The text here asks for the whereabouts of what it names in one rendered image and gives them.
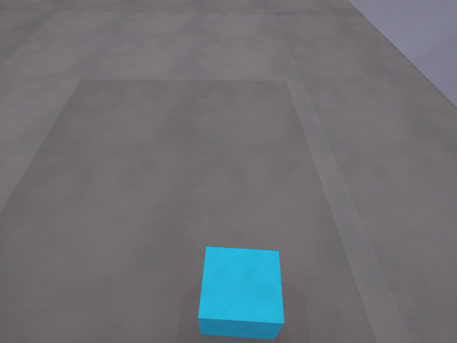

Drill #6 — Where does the carton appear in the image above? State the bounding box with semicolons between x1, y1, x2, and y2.
198;247;284;339

